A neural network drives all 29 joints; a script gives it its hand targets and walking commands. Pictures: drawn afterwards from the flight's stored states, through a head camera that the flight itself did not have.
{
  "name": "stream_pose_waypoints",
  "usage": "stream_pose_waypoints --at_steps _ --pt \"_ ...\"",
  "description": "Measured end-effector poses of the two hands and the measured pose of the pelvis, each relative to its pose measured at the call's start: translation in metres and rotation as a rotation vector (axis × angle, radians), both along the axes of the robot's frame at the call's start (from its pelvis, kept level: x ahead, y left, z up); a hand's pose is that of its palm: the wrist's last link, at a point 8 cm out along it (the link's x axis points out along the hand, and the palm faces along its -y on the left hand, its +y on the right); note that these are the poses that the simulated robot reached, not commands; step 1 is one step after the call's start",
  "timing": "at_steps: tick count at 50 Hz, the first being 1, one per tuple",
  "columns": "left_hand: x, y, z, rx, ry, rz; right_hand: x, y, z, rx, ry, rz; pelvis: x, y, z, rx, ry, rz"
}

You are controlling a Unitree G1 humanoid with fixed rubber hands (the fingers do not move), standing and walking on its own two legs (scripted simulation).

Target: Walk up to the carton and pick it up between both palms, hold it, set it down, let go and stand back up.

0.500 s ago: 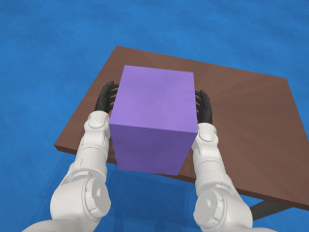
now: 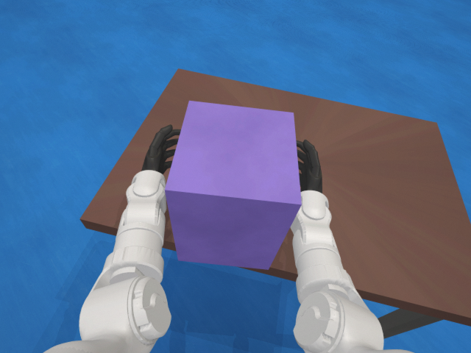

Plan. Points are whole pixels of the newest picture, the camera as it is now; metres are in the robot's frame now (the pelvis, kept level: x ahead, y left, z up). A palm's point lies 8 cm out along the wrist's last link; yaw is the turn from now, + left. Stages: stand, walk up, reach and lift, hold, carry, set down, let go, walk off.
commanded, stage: reach and lift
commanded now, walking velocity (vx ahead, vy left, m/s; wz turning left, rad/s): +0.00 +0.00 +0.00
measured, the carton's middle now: (231, 191) +0.39 +0.01 +0.03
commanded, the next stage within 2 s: none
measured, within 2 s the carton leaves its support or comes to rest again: leaves its support in 0.76 s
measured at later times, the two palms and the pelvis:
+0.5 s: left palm (155, 168) +0.40 +0.14 +0.07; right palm (309, 186) +0.38 -0.13 +0.07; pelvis +0.00 +0.00 +0.00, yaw +0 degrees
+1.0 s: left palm (159, 164) +0.40 +0.13 +0.09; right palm (317, 180) +0.38 -0.14 +0.09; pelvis +0.00 -0.01 +0.00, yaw +0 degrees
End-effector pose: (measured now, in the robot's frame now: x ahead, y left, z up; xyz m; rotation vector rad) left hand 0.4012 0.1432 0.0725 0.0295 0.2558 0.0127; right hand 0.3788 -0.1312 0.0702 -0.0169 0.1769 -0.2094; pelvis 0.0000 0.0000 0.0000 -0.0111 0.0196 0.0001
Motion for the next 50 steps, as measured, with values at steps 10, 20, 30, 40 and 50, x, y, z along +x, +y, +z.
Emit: stream_pose_waypoints --at_steps 10,20,30,40,50 --pt "0.0 0.0 -0.001 -0.009 0.001 0.002 0.0 0.0 0.0 -0.006 -0.006 0.0 0.0 0.001 0.0 0.001 -0.006 -0.001" --pt "0.001 0.0 0.0 0.0 0.001 0.0 -0.001 0.0 0.0 -0.003 -0.009 -0.002 0.0 0.002 0.0 -0.001 0.005 -0.003" --pt "0.0 0.0 0.0 0.006 0.0 0.001 -0.001 0.0 -0.001 -0.001 -0.018 -0.002 0.0 0.001 0.0 -0.003 0.02 0.003" --pt "-0.001 -0.001 0.009 0.008 -0.076 0.01 0.001 -0.001 0.011 -0.033 -0.096 0.009 -0.001 -0.003 0.001 -0.002 0.028 0.011" --pt "-0.005 -0.009 0.018 0.024 -0.111 0.01 -0.004 -0.008 0.02 -0.039 -0.134 0.011 -0.005 -0.007 0.001 -0.001 -0.007 0.006"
